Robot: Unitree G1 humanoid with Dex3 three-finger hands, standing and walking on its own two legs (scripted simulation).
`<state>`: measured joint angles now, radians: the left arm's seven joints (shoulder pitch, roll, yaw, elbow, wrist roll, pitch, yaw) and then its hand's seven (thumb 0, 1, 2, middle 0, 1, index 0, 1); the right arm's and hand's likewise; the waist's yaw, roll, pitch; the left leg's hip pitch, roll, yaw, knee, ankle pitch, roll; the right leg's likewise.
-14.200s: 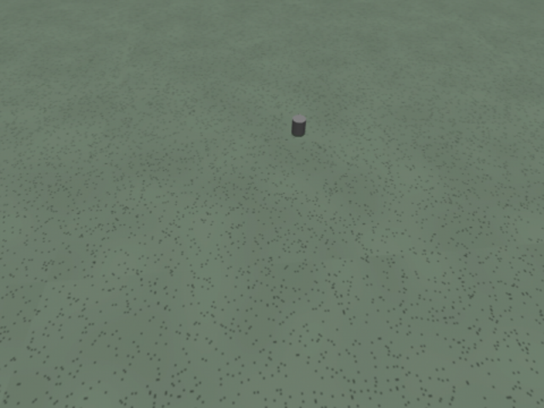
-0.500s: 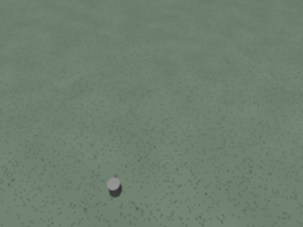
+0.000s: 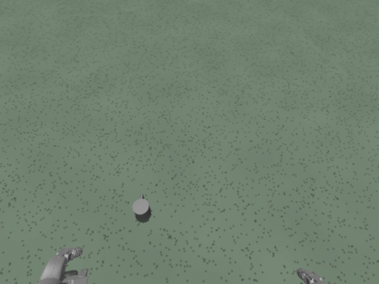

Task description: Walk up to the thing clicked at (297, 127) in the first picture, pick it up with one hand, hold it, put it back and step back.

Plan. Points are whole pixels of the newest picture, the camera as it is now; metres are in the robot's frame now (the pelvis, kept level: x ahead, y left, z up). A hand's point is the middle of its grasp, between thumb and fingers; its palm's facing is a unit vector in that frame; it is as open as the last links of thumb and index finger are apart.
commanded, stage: rise first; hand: left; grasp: from above
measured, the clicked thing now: (142, 206) +0.53 +0.22 -0.72
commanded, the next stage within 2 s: none
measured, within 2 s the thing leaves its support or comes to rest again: neither
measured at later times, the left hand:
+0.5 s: hand out of the picture +0.15 +0.26 -0.19, palm faces -0.15 -0.89 -0.44, open 13.9 cm
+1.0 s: hand (86, 281) +0.16 +0.28 -0.28, palm faces -0.36 -0.73 -0.59, open 14.0 cm
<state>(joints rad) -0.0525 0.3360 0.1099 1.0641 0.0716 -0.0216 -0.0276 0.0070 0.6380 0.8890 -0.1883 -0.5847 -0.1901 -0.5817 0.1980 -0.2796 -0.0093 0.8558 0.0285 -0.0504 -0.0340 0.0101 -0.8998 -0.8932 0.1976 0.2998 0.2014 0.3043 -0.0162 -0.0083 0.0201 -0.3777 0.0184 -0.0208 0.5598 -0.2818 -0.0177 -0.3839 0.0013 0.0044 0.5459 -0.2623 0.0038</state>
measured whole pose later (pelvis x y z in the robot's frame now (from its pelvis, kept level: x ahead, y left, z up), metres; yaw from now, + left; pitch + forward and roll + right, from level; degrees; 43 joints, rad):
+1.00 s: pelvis -0.02 +0.01 -0.14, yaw +0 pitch +25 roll -2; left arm 0.09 0.40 0.09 0.54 0.43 0.15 0.02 0.00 -0.52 0.96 -0.08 -1.08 -0.08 -1.07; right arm 0.17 -0.27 -0.02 0.53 0.00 -0.21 -0.03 0.01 -0.87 -0.89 0.20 0.30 0.20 0.30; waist -0.04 0.01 -0.17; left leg -1.24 0.00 -0.05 1.43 -0.63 -0.01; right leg -1.23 0.00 -0.02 1.39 -0.60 0.02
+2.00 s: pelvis -0.09 +0.02 -0.39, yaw -5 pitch +36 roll -8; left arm -0.98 0.75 0.06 1.37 1.27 -0.24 0.28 0.00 -0.52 1.02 -0.08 -1.00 -0.08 -1.00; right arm 0.18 -0.26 0.03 0.72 -0.09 -0.02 0.11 0.01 -0.90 -0.90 0.20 0.30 0.20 0.30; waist -0.22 0.01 -0.09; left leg -2.21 -0.03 -0.10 2.27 -0.69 0.01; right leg -2.16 0.00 -0.04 2.17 -0.65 0.04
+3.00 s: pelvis -0.09 +0.02 -0.42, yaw -8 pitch +36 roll -10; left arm -1.12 0.89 0.07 1.49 1.28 -0.21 0.31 0.00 -0.53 1.01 -0.09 -1.05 -0.09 -1.05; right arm 0.18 -0.29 0.14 0.67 -0.13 0.00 0.13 0.00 -0.91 -0.90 0.20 0.30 0.20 0.30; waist -0.31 -0.01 -0.01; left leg -2.31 -0.02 -0.15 2.39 -0.71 0.00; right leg -2.25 0.02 -0.08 2.26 -0.65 0.05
